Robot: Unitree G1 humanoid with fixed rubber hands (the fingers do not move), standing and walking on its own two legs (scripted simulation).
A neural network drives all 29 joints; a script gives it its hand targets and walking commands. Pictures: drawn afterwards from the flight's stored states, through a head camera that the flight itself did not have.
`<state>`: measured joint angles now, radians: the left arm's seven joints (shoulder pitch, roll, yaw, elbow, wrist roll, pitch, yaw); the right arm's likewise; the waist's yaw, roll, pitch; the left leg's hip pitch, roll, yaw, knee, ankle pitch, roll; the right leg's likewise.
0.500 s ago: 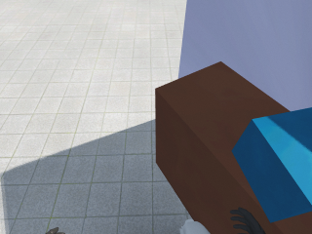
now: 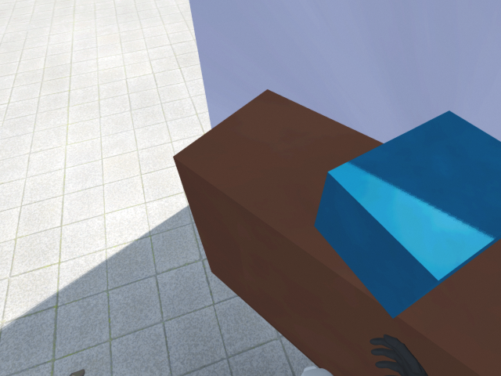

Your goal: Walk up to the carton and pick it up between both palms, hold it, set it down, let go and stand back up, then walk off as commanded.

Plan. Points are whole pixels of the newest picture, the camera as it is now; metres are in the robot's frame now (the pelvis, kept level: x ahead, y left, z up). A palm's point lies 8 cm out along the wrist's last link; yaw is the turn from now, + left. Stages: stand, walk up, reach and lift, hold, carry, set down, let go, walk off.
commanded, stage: walk up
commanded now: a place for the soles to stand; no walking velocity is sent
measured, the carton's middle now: (422, 207) +0.39 -0.28 +0.03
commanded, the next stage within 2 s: none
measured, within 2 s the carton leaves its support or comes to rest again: neither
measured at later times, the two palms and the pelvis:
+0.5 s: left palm (113, 326) +0.23 +0.25 -0.06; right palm out of the picture +0.04 -0.32 -0.09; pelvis +0.04 -0.03 +0.00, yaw -16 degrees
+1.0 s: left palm (168, 277) +0.32 +0.18 -0.08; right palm out of the picture -0.03 -0.34 -0.07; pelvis +0.06 -0.04 +0.00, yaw -30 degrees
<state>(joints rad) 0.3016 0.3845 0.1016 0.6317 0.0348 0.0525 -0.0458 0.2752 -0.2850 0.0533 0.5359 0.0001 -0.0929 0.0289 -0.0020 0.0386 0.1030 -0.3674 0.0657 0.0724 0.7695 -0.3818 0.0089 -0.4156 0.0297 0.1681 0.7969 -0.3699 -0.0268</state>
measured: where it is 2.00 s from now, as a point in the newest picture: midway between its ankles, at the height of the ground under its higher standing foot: outside the picture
